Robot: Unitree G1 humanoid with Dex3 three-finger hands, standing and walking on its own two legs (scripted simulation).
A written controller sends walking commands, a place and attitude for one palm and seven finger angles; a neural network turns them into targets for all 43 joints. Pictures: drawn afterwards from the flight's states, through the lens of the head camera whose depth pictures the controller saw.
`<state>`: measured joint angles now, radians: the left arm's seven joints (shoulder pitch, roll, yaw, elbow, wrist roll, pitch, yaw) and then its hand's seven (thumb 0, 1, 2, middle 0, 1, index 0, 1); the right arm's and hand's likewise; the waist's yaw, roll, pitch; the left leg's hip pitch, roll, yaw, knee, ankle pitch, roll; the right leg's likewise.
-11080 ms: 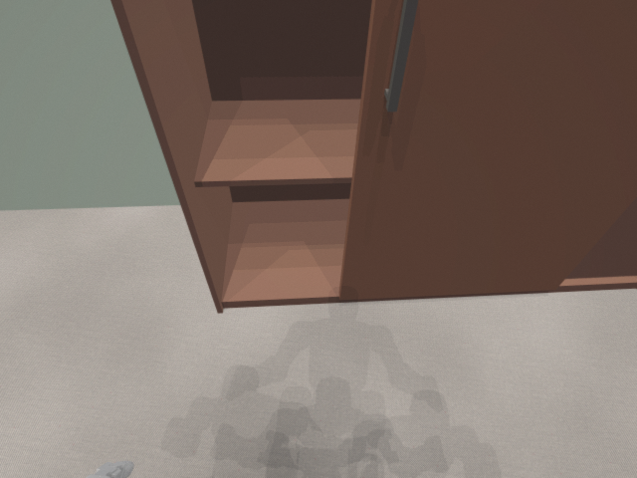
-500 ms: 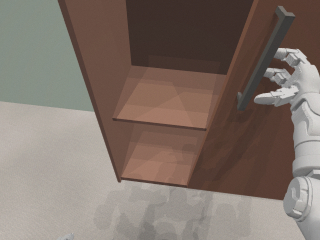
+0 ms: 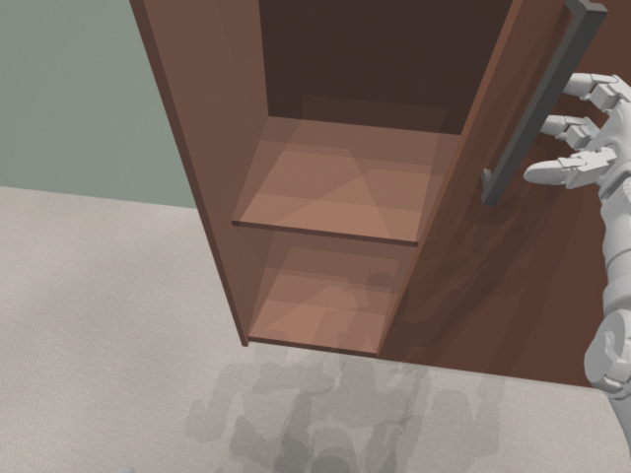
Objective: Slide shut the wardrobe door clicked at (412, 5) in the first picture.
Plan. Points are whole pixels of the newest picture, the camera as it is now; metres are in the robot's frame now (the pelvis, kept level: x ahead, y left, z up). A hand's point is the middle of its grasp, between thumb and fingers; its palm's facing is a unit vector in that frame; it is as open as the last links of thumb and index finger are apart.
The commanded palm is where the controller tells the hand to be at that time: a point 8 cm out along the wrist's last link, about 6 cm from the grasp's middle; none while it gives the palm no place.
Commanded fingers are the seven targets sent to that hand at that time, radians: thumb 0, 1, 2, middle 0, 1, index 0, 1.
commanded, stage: slide the fingers in behind the handle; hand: right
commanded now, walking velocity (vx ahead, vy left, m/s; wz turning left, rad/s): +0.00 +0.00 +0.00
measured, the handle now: (525, 115) +0.52 -0.17 +0.20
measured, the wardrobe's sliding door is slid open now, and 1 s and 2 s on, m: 0.42 0.42 0.42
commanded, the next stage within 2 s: grip the handle and tug to test in 1.90 s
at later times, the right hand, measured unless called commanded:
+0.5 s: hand (554, 143) +0.48 -0.20 +0.20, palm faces +0.00 +1.00 +0.00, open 13.9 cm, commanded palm +0.45 -0.25 +0.20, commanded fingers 0.00 0.50 -0.30 0.30 1.20 0.30 1.20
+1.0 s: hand (533, 142) +0.48 -0.17 +0.20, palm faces +0.01 +1.00 +0.01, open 14.0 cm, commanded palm +0.45 -0.22 +0.20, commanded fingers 0.00 0.50 -0.30 0.30 1.20 0.30 1.20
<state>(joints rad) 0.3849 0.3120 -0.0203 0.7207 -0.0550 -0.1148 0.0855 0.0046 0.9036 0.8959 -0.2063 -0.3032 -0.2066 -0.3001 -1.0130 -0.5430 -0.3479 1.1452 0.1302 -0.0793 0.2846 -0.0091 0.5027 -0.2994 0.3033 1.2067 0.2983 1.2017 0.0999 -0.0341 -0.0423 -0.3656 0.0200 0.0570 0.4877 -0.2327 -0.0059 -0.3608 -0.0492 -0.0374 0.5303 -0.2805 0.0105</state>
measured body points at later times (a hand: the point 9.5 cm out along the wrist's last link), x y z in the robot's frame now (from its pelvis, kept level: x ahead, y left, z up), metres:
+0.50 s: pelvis +0.00 -0.01 +0.00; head +0.04 -0.01 +0.45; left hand +0.03 +0.26 -0.12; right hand +0.47 -0.25 +0.20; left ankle +0.00 +0.12 -0.74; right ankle -0.01 -0.12 -0.74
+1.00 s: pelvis +0.01 +0.00 +0.00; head +0.03 +0.01 +0.45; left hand +0.10 +0.26 -0.11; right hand +0.47 -0.23 +0.20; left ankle +0.00 +0.12 -0.74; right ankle -0.01 -0.12 -0.74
